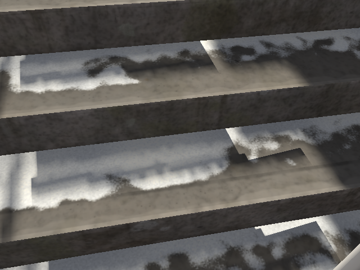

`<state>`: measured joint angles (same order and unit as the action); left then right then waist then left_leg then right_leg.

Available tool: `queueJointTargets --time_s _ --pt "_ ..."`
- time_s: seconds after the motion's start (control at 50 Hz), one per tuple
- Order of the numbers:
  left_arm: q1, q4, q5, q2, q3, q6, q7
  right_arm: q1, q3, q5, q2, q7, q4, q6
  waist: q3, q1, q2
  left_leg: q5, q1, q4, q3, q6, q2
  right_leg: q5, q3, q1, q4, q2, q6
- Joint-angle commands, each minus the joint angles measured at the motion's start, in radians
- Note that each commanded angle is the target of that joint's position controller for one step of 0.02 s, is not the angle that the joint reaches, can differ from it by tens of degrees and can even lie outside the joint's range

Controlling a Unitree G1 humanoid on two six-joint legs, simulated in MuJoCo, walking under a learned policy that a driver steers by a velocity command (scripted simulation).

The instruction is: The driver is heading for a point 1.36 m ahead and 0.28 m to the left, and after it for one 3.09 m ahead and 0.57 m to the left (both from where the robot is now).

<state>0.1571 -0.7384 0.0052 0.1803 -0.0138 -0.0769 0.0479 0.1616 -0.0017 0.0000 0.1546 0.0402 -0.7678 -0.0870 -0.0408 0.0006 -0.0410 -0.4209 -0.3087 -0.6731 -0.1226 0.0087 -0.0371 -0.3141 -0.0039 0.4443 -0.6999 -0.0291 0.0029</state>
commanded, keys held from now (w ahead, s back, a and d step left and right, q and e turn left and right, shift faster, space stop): no key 0.82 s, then w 0.18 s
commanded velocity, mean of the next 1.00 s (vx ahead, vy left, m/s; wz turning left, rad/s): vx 0.03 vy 0.00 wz -0.02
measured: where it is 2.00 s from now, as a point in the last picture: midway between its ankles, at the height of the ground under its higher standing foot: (190, 230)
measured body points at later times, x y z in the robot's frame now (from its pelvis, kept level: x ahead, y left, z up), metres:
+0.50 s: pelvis +0.00 -0.01 +0.01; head +0.01 -0.01 +0.46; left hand +0.18 +0.22 -0.10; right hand +0.12 -0.24 -0.12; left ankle -0.04 +0.11 -0.72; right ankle +0.03 -0.12 -0.72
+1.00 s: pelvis +0.04 -0.02 +0.01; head +0.03 -0.02 +0.46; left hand +0.14 +0.24 -0.11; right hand +0.05 -0.27 -0.13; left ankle -0.04 +0.11 -0.72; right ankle +0.03 -0.12 -0.71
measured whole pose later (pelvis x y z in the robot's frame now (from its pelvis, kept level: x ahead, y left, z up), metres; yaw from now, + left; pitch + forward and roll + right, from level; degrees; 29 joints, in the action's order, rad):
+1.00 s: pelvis +0.04 -0.02 +0.01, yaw +0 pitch +2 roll +0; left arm 0.22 -0.89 -0.04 0.23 -0.07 -0.07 0.02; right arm 0.35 -0.05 0.05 0.20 0.03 -0.97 -0.05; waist -0.06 -0.03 0.00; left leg -0.43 -0.17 -0.56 -0.08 0.05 -0.07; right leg -0.35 -0.06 0.32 -0.63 0.02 -0.13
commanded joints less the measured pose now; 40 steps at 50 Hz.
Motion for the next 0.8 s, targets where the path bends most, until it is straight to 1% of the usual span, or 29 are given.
queueJointTargets --time_s 0.02,0.04,0.08,0.1,0.14,0.22,0.24,0.26,0.46,0.6,0.64,0.8 --pt "-0.055 0.085 0.004 0.123 -0.043 -0.007 -0.002 -0.001 -0.035 -0.004 0.071 0.014 0.068 -0.015 -0.072 -0.008 0.053 0.283 0.027 0.131 0.072 0.066 -0.043 0.226 0.073 -0.075 0.123 -0.038 -0.088" --pt "-0.043 0.078 0.003 0.112 -0.043 -0.003 0.002 0.007 -0.033 -0.002 0.065 0.024 0.063 -0.015 -0.079 -0.003 0.045 0.298 0.029 0.132 0.073 0.061 -0.045 0.241 0.056 -0.097 0.12 -0.029 -0.08" --pt "-0.05 0.078 0.004 0.088 -0.038 0.001 0.01 0.011 -0.035 0.001 0.072 0.038 0.054 -0.012 -0.084 -0.002 0.034 0.29 0.023 0.131 0.065 0.043 -0.041 0.269 0.045 -0.132 0.125 -0.023 -0.071" --pt "-0.06 0.081 0.004 0.084 -0.036 0.003 0.012 0.011 -0.036 0.002 0.079 0.042 0.052 -0.009 -0.083 -0.003 0.031 0.276 0.021 0.131 0.06 0.035 -0.039 0.274 0.045 -0.142 0.127 -0.022 -0.068" --pt "-0.074 0.08 0.007 0.089 -0.036 0.005 0.015 0.019 -0.039 0.005 0.091 0.048 0.044 -0.003 -0.065 -0.007 0.025 0.218 0.007 0.141 0.056 0.026 -0.035 0.251 0.045 -0.151 0.141 -0.019 -0.065" --pt "-0.105 0.079 0.004 0.108 -0.039 0.001 0.012 0.016 -0.039 0.005 0.108 0.044 0.036 -0.001 -0.055 -0.008 0.022 0.189 0.002 0.148 0.052 0.019 -0.032 0.243 0.037 -0.161 0.152 -0.013 -0.064" --pt "-0.113 0.077 0.005 0.119 -0.043 0.001 0.01 0.007 -0.044 0.005 0.118 0.043 0.034 -0.002 -0.055 -0.009 0.031 0.191 0.008 0.147 0.051 0.022 -0.028 0.238 0.035 -0.159 0.15 -0.012 -0.063" --pt "-0.115 0.076 0.005 0.123 -0.044 0.001 0.008 0.008 -0.044 0.005 0.118 0.042 0.032 -0.003 -0.053 -0.01 0.028 0.194 0.01 0.148 0.051 0.023 -0.029 0.237 0.032 -0.158 0.152 -0.011 -0.064" --pt "-0.111 0.029 0.002 0.121 -0.048 0.002 0.002 0.044 -0.043 0.007 0.114 0.038 -0.014 0.003 -0.041 -0.018 0.038 0.212 0.028 0.154 0.049 0.021 -0.029 0.251 0.017 -0.163 0.167 0.0 -0.073" --pt "-0.102 -0.008 0.002 0.123 -0.048 0.005 0.001 0.055 -0.042 0.009 0.118 0.039 -0.04 0.008 -0.033 -0.019 0.046 0.221 0.037 0.162 0.048 0.021 -0.028 0.251 0.005 -0.168 0.177 0.008 -0.073" --pt "-0.094 -0.022 0.001 0.115 -0.044 0.003 0.001 0.059 -0.044 0.014 0.118 0.042 -0.049 0.014 -0.026 -0.02 0.047 0.21 0.035 0.17 0.048 0.028 -0.031 0.235 0.002 -0.171 0.189 0.012 -0.074" --pt "-0.079 -0.063 0.0 0.116 -0.041 0.005 0.004 0.083 -0.043 0.013 0.12 0.041 -0.087 0.024 -0.019 -0.019 0.055 0.233 0.042 0.181 0.045 0.03 -0.029 0.254 -0.009 -0.188 0.201 0.019 -0.074"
